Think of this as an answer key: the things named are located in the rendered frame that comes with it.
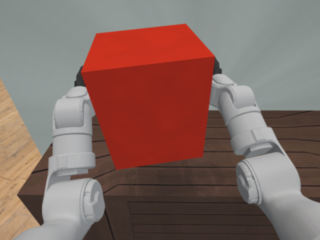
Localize robot left upper arm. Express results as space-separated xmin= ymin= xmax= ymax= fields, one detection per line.
xmin=13 ymin=178 xmax=105 ymax=240

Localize robot right hand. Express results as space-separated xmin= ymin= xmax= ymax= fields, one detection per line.
xmin=213 ymin=58 xmax=222 ymax=75

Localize robot left forearm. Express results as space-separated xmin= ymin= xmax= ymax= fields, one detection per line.
xmin=42 ymin=86 xmax=96 ymax=221

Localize carton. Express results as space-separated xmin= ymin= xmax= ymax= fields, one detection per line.
xmin=81 ymin=23 xmax=215 ymax=170

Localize robot left hand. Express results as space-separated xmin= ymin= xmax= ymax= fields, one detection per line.
xmin=74 ymin=66 xmax=86 ymax=87

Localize robot right forearm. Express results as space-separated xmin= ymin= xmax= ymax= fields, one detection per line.
xmin=209 ymin=74 xmax=301 ymax=190

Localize robot right upper arm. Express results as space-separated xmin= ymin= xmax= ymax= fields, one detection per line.
xmin=236 ymin=152 xmax=320 ymax=240

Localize pedestal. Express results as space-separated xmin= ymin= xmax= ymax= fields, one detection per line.
xmin=17 ymin=110 xmax=320 ymax=240

